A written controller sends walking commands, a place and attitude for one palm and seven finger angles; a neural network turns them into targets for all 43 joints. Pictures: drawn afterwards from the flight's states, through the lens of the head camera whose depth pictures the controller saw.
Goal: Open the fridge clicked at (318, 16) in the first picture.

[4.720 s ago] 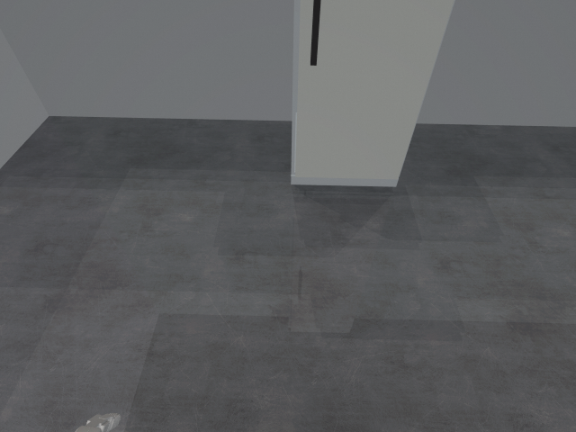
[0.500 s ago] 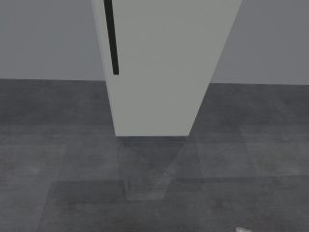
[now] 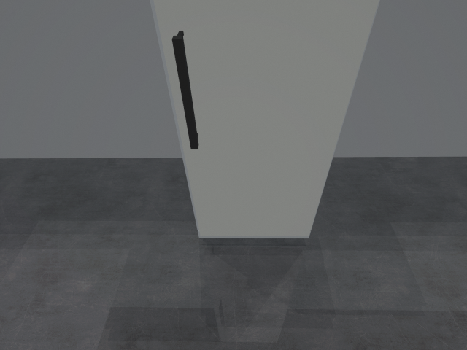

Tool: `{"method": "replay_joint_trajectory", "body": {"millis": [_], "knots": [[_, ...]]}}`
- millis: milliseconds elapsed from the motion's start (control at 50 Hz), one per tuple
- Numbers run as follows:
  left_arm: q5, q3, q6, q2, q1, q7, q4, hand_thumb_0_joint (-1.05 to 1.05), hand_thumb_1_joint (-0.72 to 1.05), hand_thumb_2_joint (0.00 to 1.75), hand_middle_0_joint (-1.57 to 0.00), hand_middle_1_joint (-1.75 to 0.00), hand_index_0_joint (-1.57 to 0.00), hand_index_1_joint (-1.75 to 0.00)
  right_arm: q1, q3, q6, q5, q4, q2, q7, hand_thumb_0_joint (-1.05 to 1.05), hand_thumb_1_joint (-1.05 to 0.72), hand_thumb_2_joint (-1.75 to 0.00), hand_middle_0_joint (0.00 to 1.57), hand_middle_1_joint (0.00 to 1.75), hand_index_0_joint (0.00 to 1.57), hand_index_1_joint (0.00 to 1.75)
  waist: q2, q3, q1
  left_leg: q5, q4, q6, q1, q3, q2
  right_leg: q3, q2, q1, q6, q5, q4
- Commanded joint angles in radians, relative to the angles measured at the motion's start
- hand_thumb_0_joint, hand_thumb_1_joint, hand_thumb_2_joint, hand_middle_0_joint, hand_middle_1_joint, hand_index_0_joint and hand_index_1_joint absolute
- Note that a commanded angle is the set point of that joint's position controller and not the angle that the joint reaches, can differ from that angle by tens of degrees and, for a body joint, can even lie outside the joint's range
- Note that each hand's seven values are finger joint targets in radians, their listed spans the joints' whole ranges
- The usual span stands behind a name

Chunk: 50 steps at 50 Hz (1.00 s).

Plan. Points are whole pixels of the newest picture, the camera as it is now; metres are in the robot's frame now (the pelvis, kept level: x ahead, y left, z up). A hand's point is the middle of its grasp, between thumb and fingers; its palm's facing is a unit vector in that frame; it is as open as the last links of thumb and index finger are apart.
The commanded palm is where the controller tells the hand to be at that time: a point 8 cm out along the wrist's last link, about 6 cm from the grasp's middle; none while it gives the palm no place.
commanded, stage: take the last steps up to it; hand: left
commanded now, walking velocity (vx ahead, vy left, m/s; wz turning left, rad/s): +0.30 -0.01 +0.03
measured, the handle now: (188, 96) +0.73 +0.18 +0.08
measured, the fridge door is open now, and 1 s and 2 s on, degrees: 0 0 0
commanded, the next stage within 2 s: come to a stop and stand still in 0.64 s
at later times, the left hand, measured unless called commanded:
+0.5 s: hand out of the picture +0.15 +0.25 -0.18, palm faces +0.05 -0.98 -0.17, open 7.4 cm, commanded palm none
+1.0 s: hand (167, 259) +0.37 +0.20 -0.17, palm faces +0.03 -0.97 -0.23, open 7.2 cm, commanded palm none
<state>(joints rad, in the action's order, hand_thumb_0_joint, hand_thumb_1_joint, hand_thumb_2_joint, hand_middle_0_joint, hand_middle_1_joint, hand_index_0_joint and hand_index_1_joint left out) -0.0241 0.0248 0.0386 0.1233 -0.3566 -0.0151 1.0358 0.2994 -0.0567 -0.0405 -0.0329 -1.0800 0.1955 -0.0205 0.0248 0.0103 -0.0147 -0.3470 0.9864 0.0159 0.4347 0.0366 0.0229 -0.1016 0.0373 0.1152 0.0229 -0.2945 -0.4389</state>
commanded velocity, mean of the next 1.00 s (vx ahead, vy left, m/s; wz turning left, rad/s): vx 0.08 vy -0.01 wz -0.02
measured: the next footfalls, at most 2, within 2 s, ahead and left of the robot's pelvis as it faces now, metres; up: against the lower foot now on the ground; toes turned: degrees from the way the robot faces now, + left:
left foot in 0.30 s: +0.19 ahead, +0.17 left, +0.00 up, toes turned +10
right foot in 0.76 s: +0.36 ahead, -0.08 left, +0.00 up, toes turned -9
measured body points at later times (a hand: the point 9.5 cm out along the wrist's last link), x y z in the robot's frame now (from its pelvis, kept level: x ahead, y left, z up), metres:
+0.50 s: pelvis +0.15 +0.07 +0.00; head +0.16 +0.09 +0.45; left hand +0.14 +0.31 -0.17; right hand +0.18 -0.16 -0.15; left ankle +0.15 +0.16 -0.74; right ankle +0.13 -0.06 -0.67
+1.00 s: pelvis +0.27 +0.03 -0.01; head +0.31 +0.01 +0.44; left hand +0.36 +0.25 -0.15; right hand +0.29 -0.20 -0.18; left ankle +0.26 +0.15 -0.70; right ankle +0.32 -0.07 -0.74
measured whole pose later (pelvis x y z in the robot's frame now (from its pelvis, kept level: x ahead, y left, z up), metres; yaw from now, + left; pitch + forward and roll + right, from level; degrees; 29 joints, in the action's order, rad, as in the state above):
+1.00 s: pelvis +0.27 +0.03 -0.01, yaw +0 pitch -1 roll +1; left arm -0.03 0.04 0.00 0.14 -0.11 -0.04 1.01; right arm 0.23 -0.05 -0.04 -0.01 -1.08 0.16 0.03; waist 0.03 -0.10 0.01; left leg -0.49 0.87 -0.04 0.38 0.05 0.04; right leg -0.15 0.06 0.30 0.05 -0.21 -0.53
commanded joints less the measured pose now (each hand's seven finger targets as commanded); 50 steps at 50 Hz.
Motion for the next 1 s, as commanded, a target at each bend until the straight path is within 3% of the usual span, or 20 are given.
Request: {"method": "replay_joint_trajectory", "body": {"millis": [0, 100, 180, 220, 240, 260, 280, 300, 360, 420, 500, 640, 700, 720, 740, 760, 780, 840, 880, 980], "knots": [[0.003, 0.028, 0.031, 0.141, -0.05, -0.009, -0.005, 0.0, 0.9, 0.9, -0.2, -0.3, -0.2, -0.3, -0.06, -0.02, 0.039, 0.007, 0.079, 0.03, -0.004, 0.0, -0.9, -0.9, 0.2, 0.3, 0.2, 0.3, -0.138, -0.178, 0.014, 0.131, 0.048, -0.031, 0.175, -0.002, 0.07, 0.17, 0.232, 0.055, 0.079, -0.046, 0.319], [-0.003, 0.031, 0.039, 0.149, -0.117, -0.009, 0.046, 0.0, 0.9, 0.9, -0.2, -0.3, -0.2, -0.3, -0.143, -0.016, 0.054, 0.012, 0.106, 0.013, -0.011, 0.0, -0.9, -0.9, 0.2, 0.3, 0.2, 0.3, -0.159, -0.172, -0.015, 0.132, -0.142, -0.034, 0.176, 0.044, 0.088, 0.137, 0.239, -0.012, 0.111, 0.058, 0.297], [-0.007, 0.037, 0.032, 0.159, -0.128, -0.01, 0.073, 0.0, 0.9, 0.9, -0.2, -0.3, -0.2, -0.3, -0.159, -0.008, 0.077, 0.015, 0.112, -0.005, -0.012, 0.0, -0.9, -0.9, 0.2, 0.3, 0.2, 0.3, -0.17, -0.138, -0.023, 0.083, -0.321, -0.011, 0.027, 0.077, 0.066, 0.118, 0.249, -0.01, 0.11, 0.138, 0.215], [0.0, 0.04, 0.025, 0.16, -0.114, -0.008, 0.08, 0.0, 0.9, 0.9, -0.2, -0.3, -0.2, -0.3, -0.058, -0.011, 0.09, 0.011, 0.075, 0.008, -0.002, 0.0, -0.9, -0.9, 0.2, 0.3, 0.2, 0.3, -0.136, -0.086, 0.023, 0.142, -0.446, -0.004, -0.154, 0.125, 0.021, 0.07, 0.2, 0.02, 0.081, 0.2, 0.092], [0.004, 0.038, 0.023, 0.14, -0.116, -0.007, 0.084, 0.0, 0.9, 0.9, -0.2, -0.3, -0.2, -0.3, 0.059, -0.017, 0.1, 0.008, 0.034, 0.046, 0.007, 0.0, -0.9, -0.9, 0.2, 0.3, 0.2, 0.3, -0.061, -0.023, 0.07, 0.16, -0.512, 0.003, -0.326, 0.105, 0.021, 0.03, 0.155, 0.062, 0.059, 0.269, -0.088], [0.01, 0.03, 0.021, 0.09, -0.155, 0.001, 0.075, 0.0, 0.9, 0.9, -0.2, -0.3, -0.2, -0.3, 0.186, -0.041, 0.108, 0.0, 0.004, 0.145, 0.02, 0.0, -0.9, -0.9, 0.2, 0.3, 0.2, 0.3, 0.158, 0.083, 0.107, 0.119, -0.559, 0.061, -0.55, -0.133, 0.2, -0.025, 0.072, 0.237, 0.017, 0.085, -0.341], [0.012, 0.02, 0.018, 0.056, -0.138, 0.006, 0.043, 0.0, 0.9, 0.9, -0.2, -0.3, -0.2, -0.3, 0.283, -0.058, 0.104, 0.004, -0.016, 0.225, 0.032, 0.0, -0.9, -0.9, 0.2, 0.3, 0.2, 0.3, 0.336, 0.124, 0.126, 0.103, -0.705, 0.136, -0.63, -0.436, 0.409, -0.037, -0.023, 0.436, -0.012, -0.285, -0.604], [0.005, 0.027, 0.012, 0.084, -0.068, 0.003, 0.015, 0.0, 0.9, 0.9, -0.2, -0.3, -0.2, -0.3, 0.274, -0.052, 0.091, 0.008, -0.015, 0.225, 0.038, 0.0, -0.9, -0.9, 0.2, 0.3, 0.2, 0.3, 0.21, 0.07, 0.129, 0.012, -0.761, 0.17, -0.559, -0.468, 0.445, 0.06, 0.009, 0.484, 0.012, -0.284, -0.725], [0.0, 0.033, 0.007, 0.078, 0.005, 0.019, 0.034, 0.0, 0.9, 0.9, -0.2, -0.3, -0.2, -0.3, 0.081, -0.015, 0.107, 0.01, 0.02, 0.076, 0.046, 0.0, -0.9, -0.9, 0.2, 0.3, 0.2, 0.3, 0.071, -0.066, 0.061, 0.107, -0.787, 0.14, -0.306, -0.243, 0.352, 0.094, 0.101, 0.471, 0.003, -0.073, -0.78], [-0.006, 0.033, -0.016, 0.039, -0.027, 0.024, 0.037, 0.0, 0.9, 0.9, -0.2, -0.3, -0.2, -0.3, 0.055, -0.005, 0.121, 0.008, 0.023, 0.047, 0.049, 0.0, -0.9, -0.9, 0.2, 0.3, 0.2, 0.3, 0.052, -0.089, 0.018, 0.246, -0.8, 0.129, -0.228, -0.09, 0.294, 0.075, 0.1, 0.403, -0.02, -0.008, -0.669], [-0.004, 0.034, -0.031, 0.052, 0.04, 0.027, 0.0, 0.0, 0.9, 0.9, -0.2, -0.3, -0.2, -0.3, 0.062, -0.006, 0.12, 0.01, 0.022, 0.06, 0.047, 0.0, -0.9, -0.9, 0.2, 0.3, 0.2, 0.3, 0.063, -0.104, 0.01, 0.308, -0.819, 0.144, -0.261, -0.03, 0.275, 0.059, 0.102, 0.421, -0.037, 0.054, -0.502], [-0.002, 0.033, -0.021, 0.072, 0.189, 0.026, -0.061, 0.0, 0.9, 0.9, -0.2, -0.3, -0.2, -0.3, 0.093, -0.02, 0.099, -0.002, 0.004, 0.082, 0.043, 0.0, -0.9, -0.9, 0.2, 0.3, 0.2, 0.3, 0.081, -0.126, 0.043, 0.399, -0.722, 0.128, -0.313, -0.006, 0.279, -0.008, 0.051, 0.326, -0.026, 0.054, -0.208], [-0.003, 0.043, -0.002, 0.107, 0.056, 0.022, -0.013, 0.0, 0.9, 0.9, -0.2, -0.3, -0.2, -0.3, 0.087, -0.014, 0.092, 0.006, -0.004, 0.074, 0.041, 0.0, -0.9, -0.9, 0.2, 0.3, 0.2, 0.3, 0.011, -0.047, -0.025, 0.428, -0.509, 0.066, -0.265, 0.059, 0.207, -0.042, 0.003, 0.061, -0.009, 0.172, -0.039], [-0.007, 0.054, 0.012, 0.164, -0.034, 0.014, 0.017, 0.0, 0.9, 0.9, -0.2, -0.3, -0.2, -0.3, 0.093, -0.009, 0.095, 0.015, -0.004, 0.045, 0.036, 0.0, -0.9, -0.9, 0.2, 0.3, 0.2, 0.3, -0.087, 0.022, -0.061, 0.344, -0.329, 0.029, -0.147, 0.104, 0.153, 0.074, 0.097, -0.122, 0.028, 0.29, -0.033], [-0.007, 0.071, 0.022, 0.248, -0.105, 0.003, 0.035, 0.0, 0.9, 0.9, -0.2, -0.3, -0.2, -0.3, 0.127, 0.005, 0.098, 0.025, 0.013, -0.016, 0.034, 0.0, -0.9, -0.9, 0.2, 0.3, 0.2, 0.3, -0.302, 0.111, -0.064, -0.067, -0.086, -0.021, 0.029, 0.161, 0.025, 0.344, 0.329, -0.284, 0.129, 0.599, 0.013], [0.012, 0.059, 0.018, 0.254, -0.111, -0.003, 0.027, 0.0, 0.9, 0.9, -0.2, -0.3, -0.2, -0.3, 0.099, 0.008, 0.079, 0.032, 0.027, 0.011, 0.047, 0.0, -0.9, -0.9, 0.2, 0.3, 0.2, 0.3, -0.223, 0.127, -0.063, -0.298, 0.04, -0.028, -0.015, 0.055, 0.026, 0.374, 0.407, -0.191, 0.209, 0.819, 0.06], [0.01, 0.05, 0.019, 0.225, -0.012, -0.011, 0.019, 0.0, 0.9, 0.9, -0.2, -0.3, -0.2, -0.3, 0.098, 0.009, 0.069, 0.033, 0.009, -0.008, 0.052, 0.0, -0.9, -0.9, 0.2, 0.3, 0.2, 0.3, -0.196, 0.102, -0.026, -0.26, 0.052, -0.033, -0.056, -0.011, 0.057, 0.307, 0.368, -0.103, 0.211, 0.88, 0.057], [0.0, 0.036, -0.004, 0.178, 0.153, -0.031, -0.029, 0.0, 0.9, 0.9, -0.2, -0.3, -0.2, -0.3, 0.086, 0.013, 0.038, 0.039, -0.011, -0.031, 0.056, 0.0, -0.9, -0.9, 0.2, 0.3, 0.2, 0.3, -0.135, 0.032, 0.019, -0.199, -0.03, -0.043, -0.104, -0.029, 0.07, 0.179, 0.321, 0.063, 0.187, 0.855, 0.049], [-0.002, 0.044, -0.021, 0.187, 0.165, -0.037, -0.039, 0.0, 0.9, 0.9, -0.2, -0.3, -0.2, -0.3, 0.082, 0.01, 0.019, 0.038, -0.01, -0.038, 0.055, 0.0, -0.9, -0.9, 0.2, 0.3, 0.2, 0.3, -0.112, 0.037, 0.019, -0.165, -0.101, -0.051, -0.111, -0.002, 0.046, 0.139, 0.297, 0.062, 0.173, 0.812, 0.043], [-0.006, 0.069, -0.045, 0.211, 0.165, -0.039, -0.061, 0.0, 0.9, 0.9, -0.2, -0.3, -0.2, -0.3, 0.016, -0.01, -0.003, 0.025, 0.045, -0.005, 0.049, 0.0, -0.9, -0.9, 0.2, 0.3, 0.2, 0.3, -0.155, 0.041, -0.002, -0.129, -0.096, -0.066, -0.056, 0.001, 0.019, 0.159, 0.318, 0.049, 0.191, 0.809, 0.033]]}}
